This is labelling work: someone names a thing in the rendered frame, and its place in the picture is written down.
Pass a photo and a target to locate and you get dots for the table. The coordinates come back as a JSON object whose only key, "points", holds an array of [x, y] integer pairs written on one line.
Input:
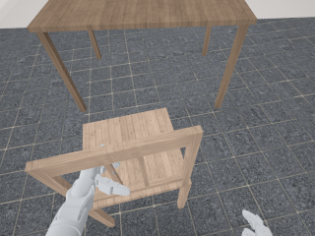
{"points": [[90, 15]]}

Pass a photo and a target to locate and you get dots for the chair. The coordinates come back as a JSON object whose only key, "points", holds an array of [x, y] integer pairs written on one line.
{"points": [[149, 152]]}

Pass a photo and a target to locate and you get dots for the left robot forearm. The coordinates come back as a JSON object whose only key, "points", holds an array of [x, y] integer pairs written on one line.
{"points": [[71, 218]]}

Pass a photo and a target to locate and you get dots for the robot right hand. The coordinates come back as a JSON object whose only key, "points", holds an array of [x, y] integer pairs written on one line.
{"points": [[256, 223]]}

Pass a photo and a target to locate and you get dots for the robot left hand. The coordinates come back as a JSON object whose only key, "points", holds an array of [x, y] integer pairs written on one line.
{"points": [[105, 184]]}

